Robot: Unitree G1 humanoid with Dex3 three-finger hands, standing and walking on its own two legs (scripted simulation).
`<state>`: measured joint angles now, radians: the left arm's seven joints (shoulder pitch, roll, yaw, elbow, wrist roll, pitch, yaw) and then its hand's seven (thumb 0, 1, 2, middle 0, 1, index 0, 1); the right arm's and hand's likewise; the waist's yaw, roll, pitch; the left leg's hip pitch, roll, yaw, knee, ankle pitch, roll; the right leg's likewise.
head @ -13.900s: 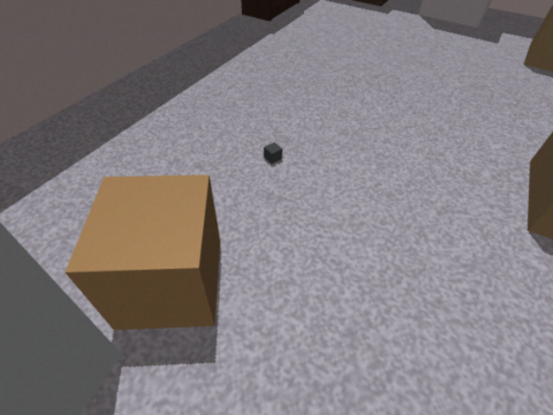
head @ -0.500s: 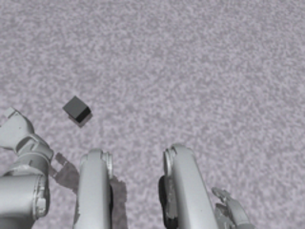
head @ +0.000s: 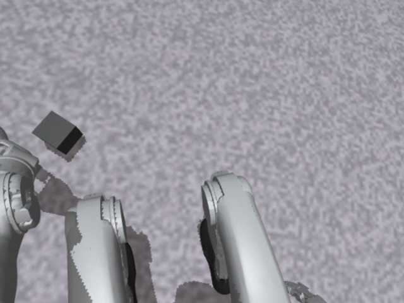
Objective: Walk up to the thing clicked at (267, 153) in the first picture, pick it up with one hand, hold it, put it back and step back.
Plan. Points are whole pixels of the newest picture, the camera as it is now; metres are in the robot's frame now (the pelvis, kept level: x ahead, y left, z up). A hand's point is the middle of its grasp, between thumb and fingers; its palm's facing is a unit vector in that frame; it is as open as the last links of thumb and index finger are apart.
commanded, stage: rise first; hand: left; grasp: from above
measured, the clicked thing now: (59, 133) +0.52 +0.27 -0.32
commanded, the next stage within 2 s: none
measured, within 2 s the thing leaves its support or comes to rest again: neither
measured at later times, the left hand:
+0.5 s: hand (18, 142) +0.46 +0.31 -0.19, palm faces -0.21 -0.36 -0.91, open 13.7 cm
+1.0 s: hand (21, 136) +0.48 +0.30 -0.20, palm faces -0.21 -0.36 -0.91, open 13.5 cm
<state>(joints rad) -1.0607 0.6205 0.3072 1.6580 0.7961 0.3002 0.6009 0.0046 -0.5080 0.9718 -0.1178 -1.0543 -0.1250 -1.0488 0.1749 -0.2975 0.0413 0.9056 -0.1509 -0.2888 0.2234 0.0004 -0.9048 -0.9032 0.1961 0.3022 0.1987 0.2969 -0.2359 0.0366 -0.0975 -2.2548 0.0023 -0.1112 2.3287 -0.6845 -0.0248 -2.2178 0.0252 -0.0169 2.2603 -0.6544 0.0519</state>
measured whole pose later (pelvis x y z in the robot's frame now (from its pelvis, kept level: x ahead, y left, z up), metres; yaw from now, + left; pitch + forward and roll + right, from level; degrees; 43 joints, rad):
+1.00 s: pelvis +0.00 +0.00 -0.03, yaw -4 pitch +33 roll -9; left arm -1.20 0.81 0.36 1.73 0.84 0.32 0.61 0.00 -0.46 0.91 -0.28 -0.86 -0.23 -0.91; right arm 0.18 -0.34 0.13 0.86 -0.18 -0.31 0.32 0.00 -0.92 -0.90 0.19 0.30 0.20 0.30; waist -0.32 0.01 0.04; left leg -2.33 0.01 -0.18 2.45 -0.71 -0.03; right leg -2.28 0.05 -0.07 2.33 -0.65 0.06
